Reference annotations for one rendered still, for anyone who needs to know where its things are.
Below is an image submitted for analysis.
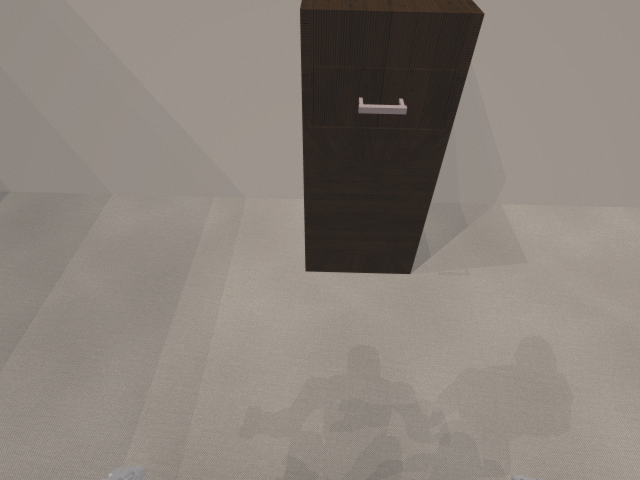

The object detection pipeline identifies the drawer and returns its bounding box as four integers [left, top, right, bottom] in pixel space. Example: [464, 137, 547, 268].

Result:
[311, 65, 459, 129]

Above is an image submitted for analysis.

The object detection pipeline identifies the handle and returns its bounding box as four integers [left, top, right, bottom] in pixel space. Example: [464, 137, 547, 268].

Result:
[358, 98, 407, 114]

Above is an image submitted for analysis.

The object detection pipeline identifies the cabinet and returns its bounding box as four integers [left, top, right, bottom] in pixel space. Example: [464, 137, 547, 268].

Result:
[300, 0, 484, 274]

